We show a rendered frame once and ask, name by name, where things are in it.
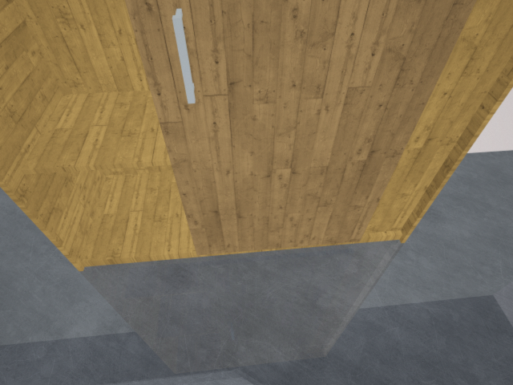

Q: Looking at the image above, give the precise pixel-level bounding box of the handle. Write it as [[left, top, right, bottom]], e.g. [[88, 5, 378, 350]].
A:
[[172, 9, 196, 103]]

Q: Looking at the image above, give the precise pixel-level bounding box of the wardrobe door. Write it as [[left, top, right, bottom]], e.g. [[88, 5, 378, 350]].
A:
[[125, 0, 477, 255], [364, 0, 513, 233]]

